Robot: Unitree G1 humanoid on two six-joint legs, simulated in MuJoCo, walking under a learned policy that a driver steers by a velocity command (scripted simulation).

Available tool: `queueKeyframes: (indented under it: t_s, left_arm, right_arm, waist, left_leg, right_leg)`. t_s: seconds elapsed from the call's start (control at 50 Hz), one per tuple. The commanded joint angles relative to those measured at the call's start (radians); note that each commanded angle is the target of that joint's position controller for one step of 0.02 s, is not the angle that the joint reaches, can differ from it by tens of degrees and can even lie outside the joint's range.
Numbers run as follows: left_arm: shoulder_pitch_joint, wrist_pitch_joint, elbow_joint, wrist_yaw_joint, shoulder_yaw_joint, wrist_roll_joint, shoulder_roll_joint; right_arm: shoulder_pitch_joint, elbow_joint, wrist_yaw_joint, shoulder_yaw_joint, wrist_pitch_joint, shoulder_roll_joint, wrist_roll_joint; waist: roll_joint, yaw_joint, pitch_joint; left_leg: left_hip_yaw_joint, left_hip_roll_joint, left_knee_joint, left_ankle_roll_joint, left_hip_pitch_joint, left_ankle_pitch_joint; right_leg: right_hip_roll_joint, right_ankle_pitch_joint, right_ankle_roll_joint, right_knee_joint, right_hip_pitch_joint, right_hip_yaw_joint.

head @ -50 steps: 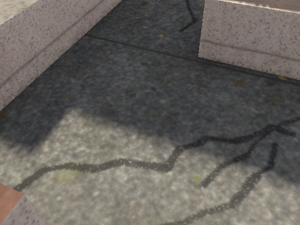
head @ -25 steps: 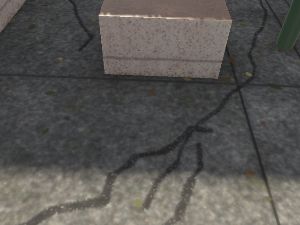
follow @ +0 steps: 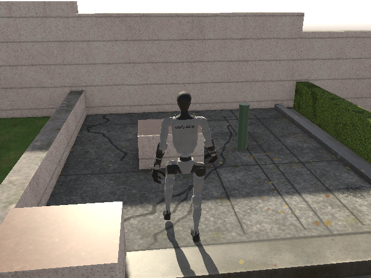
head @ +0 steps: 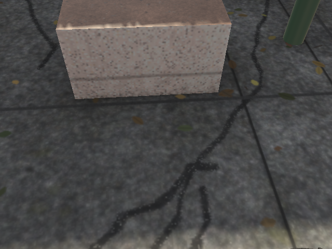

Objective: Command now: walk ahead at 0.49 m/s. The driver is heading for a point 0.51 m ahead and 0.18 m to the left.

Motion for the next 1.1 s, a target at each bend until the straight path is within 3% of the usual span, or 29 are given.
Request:
queueKeyframes:
  t_s: [0.02,0.06,0.12,0.16,0.18,0.2,0.22,0.24,0.26,0.28,0.3,0.38,0.48,0.58,0.64,0.66,0.68,0.7,0.72,0.74,0.76,0.8,0.84,0.88,0.94,0.98,1.0,1.04,1.1]
  left_arm:
    - [-0.04,-0.034,-0.075,0.014,0.039,-0.021,0.184]
    - [-0.024,-0.025,-0.063,0.015,0.045,-0.022,0.197]
    - [-0.025,0.002,-0.052,0.015,0.053,-0.005,0.207]
    - [-0.072,0.021,-0.074,0.015,0.056,0.004,0.214]
    - [-0.084,0.03,-0.097,0.021,0.048,0.018,0.198]
    - [0.027,0.013,-0.131,0.018,0.019,0.037,0.108]
    - [0.035,-0.016,-0.125,0.006,0.001,0.036,0.08]
    - [-0.052,-0.043,-0.15,-0.004,0.024,0.0,0.175]
    - [-0.16,-0.056,-0.184,-0.006,0.022,-0.019,0.186]
    - [-0.22,-0.062,-0.204,0.001,0.02,-0.004,0.176]
    - [-0.227,-0.057,-0.214,0.009,0.03,0.014,0.182]
    - [-0.217,-0.026,-0.235,0.022,0.032,0.024,0.152]
    - [-0.399,-0.032,-0.285,0.012,0.012,0.022,0.104]
    - [-0.455,-0.049,-0.305,-0.009,0.025,0.024,0.132]
    - [-0.339,-0.065,-0.276,-0.011,0.038,0.04,0.149]
    - [-0.241,-0.069,-0.267,-0.005,0.047,0.056,0.195]
    - [-0.164,-0.055,-0.257,0.001,0.052,0.066,0.229]
    - [-0.108,-0.035,-0.227,-0.005,0.05,0.022,0.192]
    - [-0.144,-0.02,-0.243,-0.004,0.043,0.009,0.161]
    - [-0.21,-0.005,-0.255,-0.001,0.03,0.015,0.132]
    - [-0.272,0.004,-0.257,-0.002,0.014,0.023,0.103]
    - [-0.349,0.019,-0.247,-0.005,0.011,0.035,0.105]
    - [-0.353,0.026,-0.232,-0.004,0.02,0.039,0.123]
    - [-0.323,0.03,-0.213,0.001,0.024,0.03,0.133]
    - [-0.326,0.042,-0.198,0.004,0.012,0.014,0.116]
    - [-0.284,0.039,-0.174,-0.002,-0.001,0.027,0.085]
    - [-0.247,0.04,-0.175,-0.001,0.005,0.024,0.088]
    - [-0.278,0.042,-0.161,0.012,0.011,0.025,0.11]
    - [-0.247,0.047,-0.132,0.021,0.011,0.025,0.092]
  right_arm:
    - [-0.041,-0.024,0.004,0.001,0.014,-0.028,0.015]
    - [-0.112,-0.043,0.012,-0.006,0.021,-0.06,0.027]
    - [-0.127,-0.064,0.037,-0.021,0.023,-0.09,0.022]
    - [0.016,-0.03,0.047,-0.049,0.026,-0.137,0.013]
    - [0.177,0.015,0.046,-0.074,0.026,-0.183,0.01]
    - [0.296,0.024,0.045,-0.1,0.027,-0.289,-0.002]
    - [0.341,0.039,0.049,-0.095,0.034,-0.25,0.024]
    - [0.31,0.025,0.04,-0.078,0.04,-0.186,0.018]
    - [0.239,0.0,0.031,-0.074,0.046,-0.166,0.006]
    - [0.181,-0.012,0.029,-0.071,0.05,-0.158,-0.004]
    - [0.144,-0.024,0.027,-0.065,0.047,-0.139,-0.009]
    - [0.13,-0.036,0.017,-0.069,0.044,-0.133,0.008]
    - [0.197,-0.017,-0.006,-0.091,0.061,-0.17,0.025]
    - [0.276,0.023,-0.018,-0.086,0.089,-0.133,0.022]
    - [0.221,-0.001,-0.025,-0.082,0.098,-0.112,0.014]
    - [0.203,-0.03,-0.023,-0.07,0.091,-0.077,-0.001]
    - [0.363,-0.007,-0.018,-0.056,0.083,-0.032,0.001]
    - [0.434,0.007,-0.01,-0.053,0.083,-0.091,0.011]
    - [0.364,0.011,-0.011,-0.072,0.097,-0.152,0.02]
    - [0.26,-0.007,-0.018,-0.076,0.116,-0.155,0.021]
    - [0.208,-0.02,-0.023,-0.075,0.135,-0.14,0.012]
    - [0.211,-0.023,-0.028,-0.063,0.159,-0.08,0.004]
    - [0.228,-0.008,-0.031,-0.049,0.155,-0.031,-0.002]
    - [0.225,0.005,-0.029,-0.047,0.149,-0.033,-0.003]
    - [0.207,0.017,-0.022,-0.05,0.156,-0.04,-0.014]
    - [0.15,-0.026,-0.026,-0.055,0.16,-0.094,-0.039]
    - [0.121,-0.009,-0.026,-0.071,0.16,-0.147,-0.027]
    - [0.103,-0.01,-0.023,-0.051,0.144,-0.059,-0.031]
    - [0.11,-0.003,-0.024,-0.048,0.118,-0.05,-0.021]
  waist:
    - [-0.061,0.006,0.033]
    - [-0.073,0.038,0.057]
    - [-0.078,0.028,0.06]
    - [-0.093,-0.057,-0.037]
    - [-0.062,-0.123,-0.125]
    - [0.133,-0.103,-0.282]
    - [0.28,-0.118,-0.38]
    - [0.186,-0.139,-0.3]
    - [0.082,-0.136,-0.183]
    - [-0.013,-0.11,-0.091]
    - [-0.027,-0.073,-0.065]
    - [0.017,-0.022,-0.03]
    - [0.036,-0.08,-0.007]
    - [0.07,-0.108,-0.023]
    - [0.077,-0.034,-0.078]
    - [0.019,0.003,-0.185]
    - [-0.214,-0.026,-0.314]
    - [-0.292,-0.017,-0.412]
    - [-0.175,0.006,-0.325]
    - [-0.101,0.003,-0.23]
    - [-0.076,-0.017,-0.149]
    - [-0.136,-0.073,-0.071]
    - [-0.178,-0.075,-0.088]
    - [-0.172,-0.066,-0.14]
    - [-0.142,-0.083,-0.116]
    - [-0.065,-0.058,-0.046]
    - [0.083,-0.001,-0.001]
    - [0.085,-0.025,0.046]
    - [0.058,-0.022,0.042]
  left_leg:
    - [0.062,-0.041,-0.261,0.005,0.327,0.227]
    - [0.043,-0.042,-0.354,0.024,0.247,0.204]
    - [0.042,-0.067,-0.388,0.085,0.178,0.027]
    - [0.103,-0.142,-0.417,0.131,0.373,-0.044]
    - [0.071,-0.141,-0.41,0.164,0.592,0.008]
    - [-0.325,0.097,-0.392,0.316,1.017,-0.016]
    - [-0.734,0.202,-0.603,0.415,1.194,-0.217]
    - [-0.699,0.181,-0.639,0.359,1.159,-0.355]
    - [-0.568,0.147,-0.644,0.324,1.02,-0.312]
    - [-0.47,0.113,-0.664,0.314,0.865,-0.201]
    - [-0.404,0.082,-0.682,0.303,0.762,-0.098]
    - [-0.285,0.015,-0.725,0.311,0.616,0.083]
    - [-0.212,-0.052,-0.706,0.257,0.533,0.023]
    - [-0.252,-0.034,-0.545,0.203,0.662,0.186]
    - [-0.256,-0.078,-0.368,0.147,0.702,0.308]
    - [-0.219,-0.129,-0.198,0.107,0.603,0.18]
    - [-0.154,-0.253,0.115,0.03,0.342,-0.425]
    - [-0.146,-0.235,0.273,0.001,0.218,-0.699]
    - [-0.155,-0.196,0.354,-0.026,0.175,-0.637]
    - [-0.113,-0.167,0.355,-0.041,0.161,-0.568]
    - [-0.097,-0.137,0.293,-0.048,0.183,-0.527]
    - [-0.041,-0.101,0.082,-0.05,0.342,-0.48]
    - [0.01,-0.118,-0.089,-0.051,0.468,-0.444]
    - [0.012,-0.115,-0.207,-0.046,0.539,-0.326]
    - [0.034,-0.13,-0.424,-0.007,0.683,-0.138]
    - [-0.083,-0.026,-0.501,0.049,0.708,-0.122]
    - [-0.083,-0.031,-0.504,0.083,0.564,-0.33]
    - [-0.073,-0.064,-0.55,0.067,0.451,-0.454]
    - [-0.056,-0.078,-0.513,0.042,0.475,-0.304]
  right_leg:
    - [-0.221,0.184,-0.144,-0.19,-0.229,0.055]
    - [-0.283,0.165,-0.129,-0.169,-0.049,0.075]
    - [-0.355,0.35,-0.094,-0.066,0.171,0.064]
    - [-0.313,0.707,-0.046,0.149,0.21,-0.001]
    - [-0.264,0.742,-0.013,0.373,0.126,-0.047]
    - [-0.153,0.386,0.062,0.773,-0.262,-0.094]
    - [-0.03,-0.26,0.095,0.992,-0.515,-0.006]
    - [-0.098,-0.231,0.071,1.065,-0.635,0.084]
    - [-0.143,-0.151,0.058,1.038,-0.656,0.067]
    - [-0.176,-0.1,0.055,0.965,-0.64,0.048]
    - [-0.209,-0.061,0.058,0.878,-0.572,0.053]
    - [-0.212,-0.011,0.11,0.682,-0.5,0.031]
    - [-0.151,0.274,0.143,0.31,-0.394,0.014]
    - [-0.103,0.325,0.1,0.16,-0.335,0.012]
    - [-0.114,0.419,0.036,0.039,-0.158,-0.007]
    - [-0.243,0.726,-0.019,0.109,0.071,0.086]
    - [-0.487,1.077,-0.207,0.191,0.403,0.329]
    - [-0.591,0.877,-0.288,0.167,0.475,0.518]
    - [-0.534,0.628,-0.254,0.118,0.373,0.497]
    - [-0.476,0.479,-0.203,0.083,0.256,0.413]
    - [-0.434,0.407,-0.181,0.045,0.114,0.348]
    - [-0.336,0.352,-0.131,-0.017,-0.109,0.22]
    - [-0.289,0.454,-0.132,-0.018,-0.164,0.13]
    - [-0.311,0.442,-0.149,-0.005,-0.129,0.134]
    - [-0.283,0.077,-0.096,-0.001,-0.198,0.126]
    - [-0.221,-0.223,0.011,0.029,-0.288,0.1]
    - [-0.148,-0.201,0.049,0.046,-0.234,0.015]
    - [-0.138,-0.107,0.071,0.109,-0.149,-0.008]
    - [-0.146,-0.017,0.055,0.134,-0.131,-0.005]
